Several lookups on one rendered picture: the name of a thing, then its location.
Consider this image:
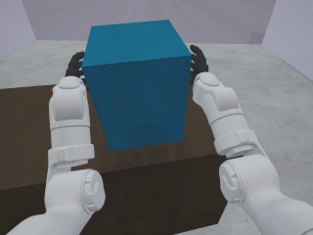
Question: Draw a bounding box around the right robot forearm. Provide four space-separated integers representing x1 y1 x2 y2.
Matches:
193 71 281 189

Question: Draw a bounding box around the left robot hand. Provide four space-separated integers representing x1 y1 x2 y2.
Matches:
65 51 89 91

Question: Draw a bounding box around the right robot upper arm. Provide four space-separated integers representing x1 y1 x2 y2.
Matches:
219 154 313 235

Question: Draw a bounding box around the right robot hand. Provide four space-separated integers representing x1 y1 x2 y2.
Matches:
189 44 209 86

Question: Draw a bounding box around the carton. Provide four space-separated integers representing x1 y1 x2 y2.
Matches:
81 20 193 152

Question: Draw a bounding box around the pedestal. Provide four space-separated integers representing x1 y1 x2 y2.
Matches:
0 76 243 235

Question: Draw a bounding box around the left robot upper arm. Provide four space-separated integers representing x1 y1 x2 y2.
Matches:
6 168 106 235

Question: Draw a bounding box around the left robot forearm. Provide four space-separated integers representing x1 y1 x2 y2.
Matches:
44 75 95 210

